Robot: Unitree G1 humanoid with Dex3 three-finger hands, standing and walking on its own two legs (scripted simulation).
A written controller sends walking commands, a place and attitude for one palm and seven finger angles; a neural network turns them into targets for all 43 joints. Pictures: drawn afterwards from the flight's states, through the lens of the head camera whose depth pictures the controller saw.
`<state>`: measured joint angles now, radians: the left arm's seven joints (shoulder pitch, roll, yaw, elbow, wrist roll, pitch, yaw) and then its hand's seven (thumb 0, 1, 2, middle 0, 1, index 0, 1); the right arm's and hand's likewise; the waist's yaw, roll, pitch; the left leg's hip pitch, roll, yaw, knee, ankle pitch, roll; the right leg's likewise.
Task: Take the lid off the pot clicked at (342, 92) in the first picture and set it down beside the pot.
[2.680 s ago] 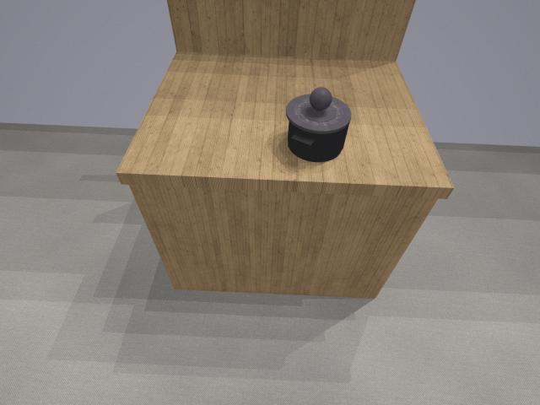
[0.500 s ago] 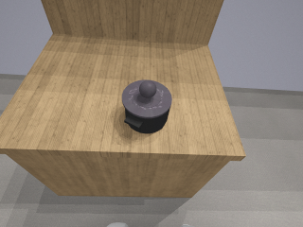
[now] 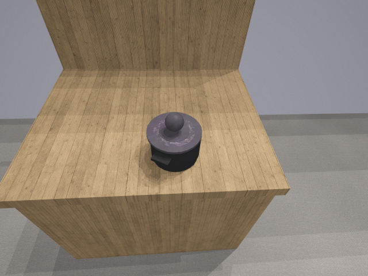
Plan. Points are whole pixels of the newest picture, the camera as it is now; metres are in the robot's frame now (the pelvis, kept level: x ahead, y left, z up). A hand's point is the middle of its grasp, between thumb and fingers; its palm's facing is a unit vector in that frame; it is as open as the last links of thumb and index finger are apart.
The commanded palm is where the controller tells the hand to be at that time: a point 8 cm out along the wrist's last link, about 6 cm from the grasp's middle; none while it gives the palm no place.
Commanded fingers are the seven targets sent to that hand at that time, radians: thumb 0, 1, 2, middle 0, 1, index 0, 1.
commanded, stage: look again from close up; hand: left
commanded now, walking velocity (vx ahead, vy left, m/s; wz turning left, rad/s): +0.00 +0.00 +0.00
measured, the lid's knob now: (174, 121) +0.50 +0.05 +0.05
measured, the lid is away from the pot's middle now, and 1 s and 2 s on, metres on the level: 0.01 0.01 0.01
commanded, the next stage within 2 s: shuffle to correct the standing spot in 1.92 s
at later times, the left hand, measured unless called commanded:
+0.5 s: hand out of the picture +0.00 +0.11 -0.19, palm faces +0.03 -0.99 -0.14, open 7.3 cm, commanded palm none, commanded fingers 0.00 0.90 0.90 -0.20 -0.30 -0.20 -0.30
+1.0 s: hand out of the picture +0.02 +0.14 -0.19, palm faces +0.03 -0.98 -0.17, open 7.3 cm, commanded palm none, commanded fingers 0.00 0.90 0.90 -0.20 -0.30 -0.20 -0.30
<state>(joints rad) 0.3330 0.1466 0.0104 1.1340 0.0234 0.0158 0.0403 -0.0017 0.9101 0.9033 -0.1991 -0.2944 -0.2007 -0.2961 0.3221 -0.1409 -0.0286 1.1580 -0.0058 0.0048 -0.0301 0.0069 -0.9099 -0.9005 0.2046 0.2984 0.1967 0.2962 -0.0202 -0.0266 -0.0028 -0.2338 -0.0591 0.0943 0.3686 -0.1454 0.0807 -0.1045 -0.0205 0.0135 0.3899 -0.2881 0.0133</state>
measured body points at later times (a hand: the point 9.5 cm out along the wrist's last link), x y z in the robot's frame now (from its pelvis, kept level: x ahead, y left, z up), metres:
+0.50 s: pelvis +0.02 -0.04 -0.01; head +0.03 -0.02 +0.44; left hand +0.00 +0.16 -0.18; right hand +0.03 -0.26 -0.16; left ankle +0.04 +0.06 -0.74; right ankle -0.05 -0.13 -0.74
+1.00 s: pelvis +0.02 -0.03 +0.00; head +0.04 -0.01 +0.44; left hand +0.02 +0.19 -0.17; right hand +0.07 -0.26 -0.15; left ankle +0.04 +0.06 -0.74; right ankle -0.05 -0.13 -0.74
